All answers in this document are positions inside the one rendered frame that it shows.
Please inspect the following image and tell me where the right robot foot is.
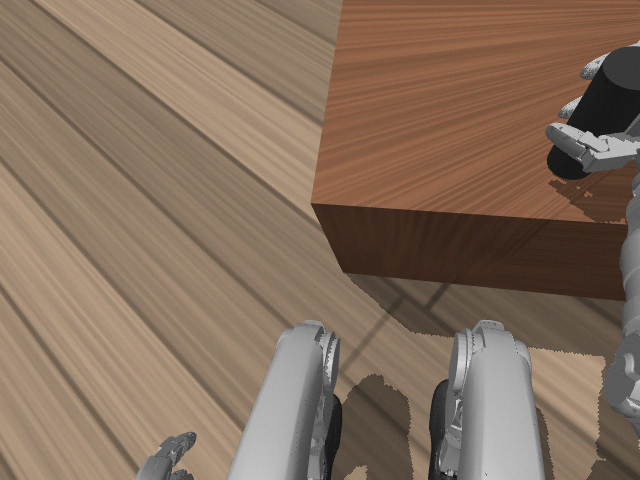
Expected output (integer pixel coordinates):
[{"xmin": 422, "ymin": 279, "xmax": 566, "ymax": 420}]
[{"xmin": 428, "ymin": 379, "xmax": 457, "ymax": 480}]

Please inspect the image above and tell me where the left robot hand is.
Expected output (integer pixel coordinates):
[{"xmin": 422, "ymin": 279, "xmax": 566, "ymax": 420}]
[{"xmin": 134, "ymin": 432, "xmax": 197, "ymax": 480}]

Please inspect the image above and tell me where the right robot arm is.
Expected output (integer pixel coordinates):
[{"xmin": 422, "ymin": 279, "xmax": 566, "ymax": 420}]
[{"xmin": 604, "ymin": 173, "xmax": 640, "ymax": 439}]

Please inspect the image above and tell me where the right robot hand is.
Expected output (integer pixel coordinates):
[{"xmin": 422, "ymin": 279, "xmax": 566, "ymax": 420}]
[{"xmin": 545, "ymin": 40, "xmax": 640, "ymax": 173}]

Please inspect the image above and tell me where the can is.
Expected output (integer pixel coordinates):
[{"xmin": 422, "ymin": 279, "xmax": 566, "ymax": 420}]
[{"xmin": 547, "ymin": 46, "xmax": 640, "ymax": 180}]

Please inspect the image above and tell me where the left robot foot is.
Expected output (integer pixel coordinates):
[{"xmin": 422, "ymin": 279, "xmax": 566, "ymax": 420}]
[{"xmin": 323, "ymin": 394, "xmax": 342, "ymax": 480}]

